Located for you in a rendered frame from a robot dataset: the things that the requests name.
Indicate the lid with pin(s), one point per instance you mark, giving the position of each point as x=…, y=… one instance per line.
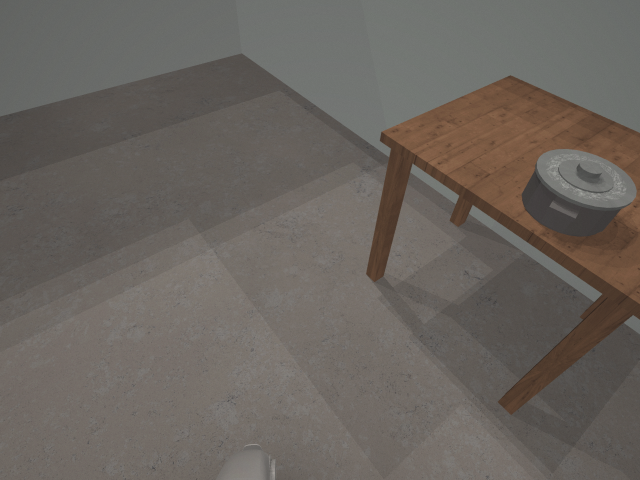
x=613, y=190

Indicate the knob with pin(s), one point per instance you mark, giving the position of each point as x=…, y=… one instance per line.
x=589, y=169

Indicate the table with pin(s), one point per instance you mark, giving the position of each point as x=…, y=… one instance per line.
x=484, y=146

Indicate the pot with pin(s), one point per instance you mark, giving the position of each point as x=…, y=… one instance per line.
x=560, y=215

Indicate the robot left shin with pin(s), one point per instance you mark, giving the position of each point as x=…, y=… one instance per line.
x=252, y=447

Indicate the left robot thigh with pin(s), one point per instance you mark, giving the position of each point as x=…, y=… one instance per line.
x=249, y=465

